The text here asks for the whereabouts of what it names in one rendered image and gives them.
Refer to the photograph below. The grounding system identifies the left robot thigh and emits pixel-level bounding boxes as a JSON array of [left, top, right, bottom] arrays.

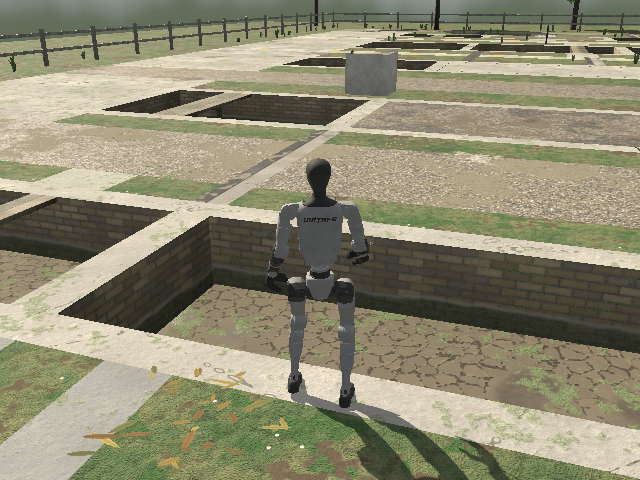
[[287, 277, 307, 331]]

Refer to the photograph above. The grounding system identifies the right robot foot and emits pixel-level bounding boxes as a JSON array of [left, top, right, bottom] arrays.
[[339, 382, 355, 408]]

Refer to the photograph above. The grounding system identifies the right robot forearm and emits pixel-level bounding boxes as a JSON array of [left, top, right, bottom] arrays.
[[358, 237, 369, 257]]

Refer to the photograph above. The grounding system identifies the robot right hand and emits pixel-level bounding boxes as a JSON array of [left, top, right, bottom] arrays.
[[346, 250, 369, 265]]

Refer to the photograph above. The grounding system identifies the robot right upper arm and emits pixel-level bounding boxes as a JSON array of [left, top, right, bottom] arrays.
[[340, 201, 367, 253]]

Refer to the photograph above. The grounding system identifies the robot left hand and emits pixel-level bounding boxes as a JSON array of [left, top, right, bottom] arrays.
[[265, 273, 288, 292]]

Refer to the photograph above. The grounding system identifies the robot left upper arm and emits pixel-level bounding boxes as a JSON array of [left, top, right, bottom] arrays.
[[274, 202, 299, 259]]

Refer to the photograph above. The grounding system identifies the left robot forearm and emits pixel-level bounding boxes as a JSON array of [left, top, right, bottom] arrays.
[[267, 243, 284, 278]]

